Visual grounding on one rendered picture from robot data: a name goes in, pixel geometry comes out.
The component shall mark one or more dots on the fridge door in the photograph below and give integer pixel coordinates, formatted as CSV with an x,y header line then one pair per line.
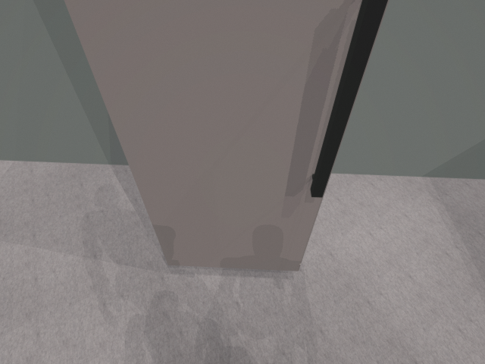
x,y
221,108

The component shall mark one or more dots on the handle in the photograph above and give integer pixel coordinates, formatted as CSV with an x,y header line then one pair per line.
x,y
366,27

